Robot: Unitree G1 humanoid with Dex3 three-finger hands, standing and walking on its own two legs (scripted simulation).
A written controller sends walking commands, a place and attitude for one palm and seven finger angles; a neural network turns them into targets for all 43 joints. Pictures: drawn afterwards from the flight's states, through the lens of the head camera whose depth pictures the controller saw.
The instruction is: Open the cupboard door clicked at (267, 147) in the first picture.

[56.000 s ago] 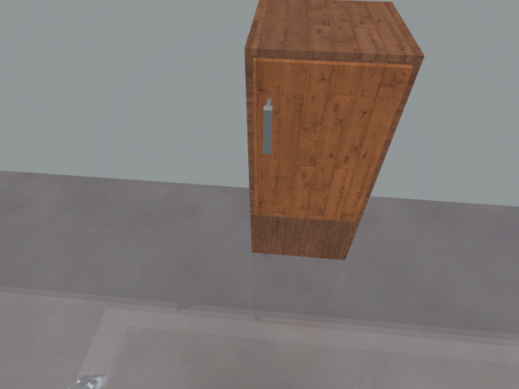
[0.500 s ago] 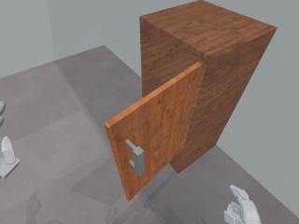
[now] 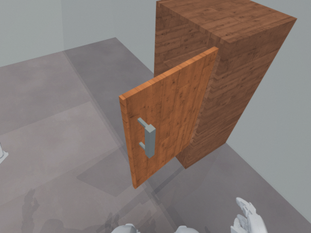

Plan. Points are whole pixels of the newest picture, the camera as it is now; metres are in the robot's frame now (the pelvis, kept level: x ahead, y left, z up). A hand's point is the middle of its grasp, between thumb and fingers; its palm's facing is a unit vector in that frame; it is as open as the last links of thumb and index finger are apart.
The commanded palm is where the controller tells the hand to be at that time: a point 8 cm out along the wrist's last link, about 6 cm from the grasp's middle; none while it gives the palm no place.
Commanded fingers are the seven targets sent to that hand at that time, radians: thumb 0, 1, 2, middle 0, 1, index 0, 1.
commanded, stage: step back with the hand held close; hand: left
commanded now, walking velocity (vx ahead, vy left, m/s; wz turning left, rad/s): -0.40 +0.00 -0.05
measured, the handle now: (145, 138) +0.39 +0.05 -0.01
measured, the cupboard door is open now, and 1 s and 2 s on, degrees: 98 98 98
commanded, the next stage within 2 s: stop stepping back and stand still in 0.42 s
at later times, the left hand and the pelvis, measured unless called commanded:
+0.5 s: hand out of the picture +0.14 +0.26 +0.20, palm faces +0.38 -0.84 -0.38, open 7.4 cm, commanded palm +0.07 +0.30 +0.21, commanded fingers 0.00 0.90 0.90 -0.20 -0.30 -0.20 -0.30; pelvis -0.10 +0.01 +0.03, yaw -5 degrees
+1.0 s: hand out of the picture +0.03 +0.22 +0.17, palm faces +0.37 -0.85 -0.37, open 7.4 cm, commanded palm -0.04 +0.26 +0.21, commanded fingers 0.00 0.90 0.90 -0.20 -0.30 -0.20 -0.30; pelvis -0.21 -0.02 +0.02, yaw -6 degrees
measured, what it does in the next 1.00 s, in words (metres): walks backwards: left foot, then right foot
